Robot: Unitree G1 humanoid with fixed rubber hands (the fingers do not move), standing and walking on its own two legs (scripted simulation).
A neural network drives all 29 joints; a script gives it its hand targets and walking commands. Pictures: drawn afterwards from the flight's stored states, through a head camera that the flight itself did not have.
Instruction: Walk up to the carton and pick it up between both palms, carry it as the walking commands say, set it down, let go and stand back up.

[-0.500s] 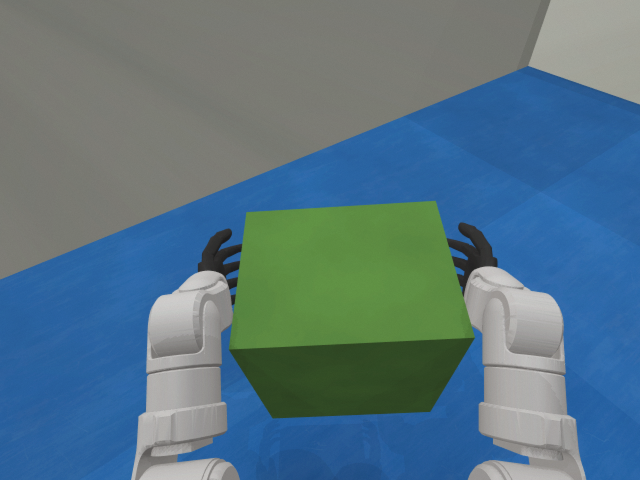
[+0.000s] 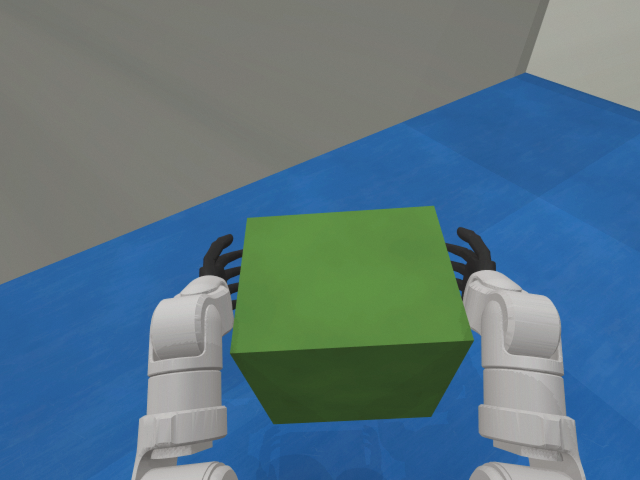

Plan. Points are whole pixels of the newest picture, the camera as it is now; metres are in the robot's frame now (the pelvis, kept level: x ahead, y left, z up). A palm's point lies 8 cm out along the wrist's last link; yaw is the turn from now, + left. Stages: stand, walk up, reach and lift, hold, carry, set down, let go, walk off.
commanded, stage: carry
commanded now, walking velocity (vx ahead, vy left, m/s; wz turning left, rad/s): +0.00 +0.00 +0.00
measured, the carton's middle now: (346, 325) +0.32 +0.00 +0.04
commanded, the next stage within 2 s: hold in 0.78 s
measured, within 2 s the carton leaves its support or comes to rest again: neither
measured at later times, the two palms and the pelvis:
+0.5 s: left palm (216, 294) +0.32 +0.16 +0.10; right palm (478, 288) +0.32 -0.15 +0.11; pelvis +0.00 +0.00 +0.00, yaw +0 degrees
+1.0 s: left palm (219, 369) +0.26 +0.16 +0.01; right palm (469, 369) +0.26 -0.15 +0.02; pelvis +0.01 +0.00 +0.01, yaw -2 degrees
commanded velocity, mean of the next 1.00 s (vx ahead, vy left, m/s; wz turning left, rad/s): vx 0.00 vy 0.00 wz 0.00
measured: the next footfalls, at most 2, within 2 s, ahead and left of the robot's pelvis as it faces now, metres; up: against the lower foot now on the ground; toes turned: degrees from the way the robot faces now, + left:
none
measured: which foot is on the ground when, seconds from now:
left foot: down 0.00-1.00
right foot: down 0.00-1.00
